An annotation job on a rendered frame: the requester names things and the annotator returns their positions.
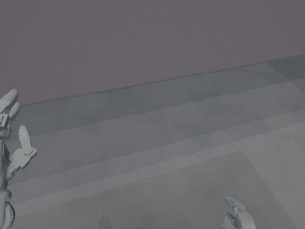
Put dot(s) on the robot left forearm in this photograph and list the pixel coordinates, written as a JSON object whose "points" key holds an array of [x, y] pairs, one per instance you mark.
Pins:
{"points": [[7, 212]]}

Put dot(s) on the right robot hand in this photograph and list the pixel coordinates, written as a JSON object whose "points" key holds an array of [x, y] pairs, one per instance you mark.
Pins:
{"points": [[243, 219]]}

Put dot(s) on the left robot hand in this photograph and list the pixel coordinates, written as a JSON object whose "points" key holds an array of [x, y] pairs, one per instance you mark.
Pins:
{"points": [[9, 110]]}

